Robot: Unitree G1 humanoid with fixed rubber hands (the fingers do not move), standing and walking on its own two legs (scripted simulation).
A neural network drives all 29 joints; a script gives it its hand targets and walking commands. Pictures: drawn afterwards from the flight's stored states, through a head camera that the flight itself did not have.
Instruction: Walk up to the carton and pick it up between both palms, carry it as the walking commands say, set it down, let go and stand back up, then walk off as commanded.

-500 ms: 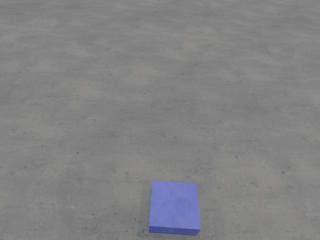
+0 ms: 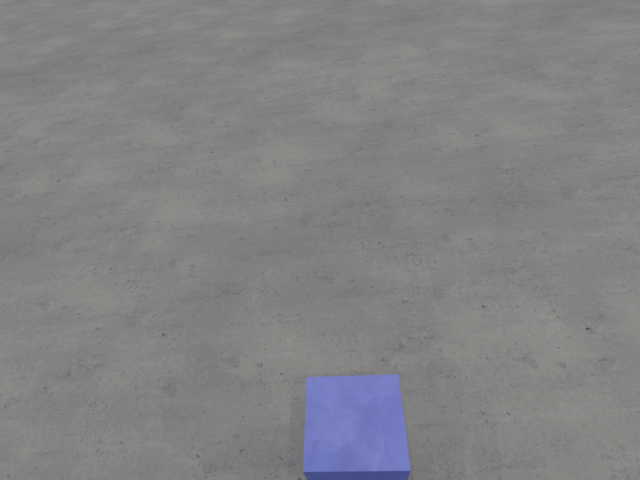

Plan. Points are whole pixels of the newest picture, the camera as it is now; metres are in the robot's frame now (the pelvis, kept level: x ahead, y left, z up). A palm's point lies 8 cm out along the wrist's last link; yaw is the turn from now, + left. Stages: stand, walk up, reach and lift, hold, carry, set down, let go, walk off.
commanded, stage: walk up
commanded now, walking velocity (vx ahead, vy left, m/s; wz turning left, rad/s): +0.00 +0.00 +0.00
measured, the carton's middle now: (354, 428) +0.40 +0.01 -0.71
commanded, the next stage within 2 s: none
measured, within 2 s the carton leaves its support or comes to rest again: neither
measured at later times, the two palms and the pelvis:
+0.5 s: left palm out of the picture -0.02 +0.24 -0.15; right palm out of the picture -0.04 -0.17 -0.15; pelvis +0.01 +0.03 +0.00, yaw -2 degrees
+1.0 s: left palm out of the picture +0.00 +0.25 -0.15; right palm out of the picture -0.02 -0.15 -0.15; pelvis +0.03 +0.04 +0.00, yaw -2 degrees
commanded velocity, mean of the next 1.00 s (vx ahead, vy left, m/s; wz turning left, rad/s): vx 0.00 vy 0.00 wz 0.00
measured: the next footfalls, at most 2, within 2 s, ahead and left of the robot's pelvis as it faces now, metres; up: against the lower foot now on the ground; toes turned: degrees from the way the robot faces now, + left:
left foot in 0.16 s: +0.05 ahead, +0.15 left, +0.00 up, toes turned +0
left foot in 1.70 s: -0.05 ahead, +0.20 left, +0.00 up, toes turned -1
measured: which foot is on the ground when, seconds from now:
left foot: up 0.00-0.14, down 0.16-1.00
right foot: down 0.00-1.00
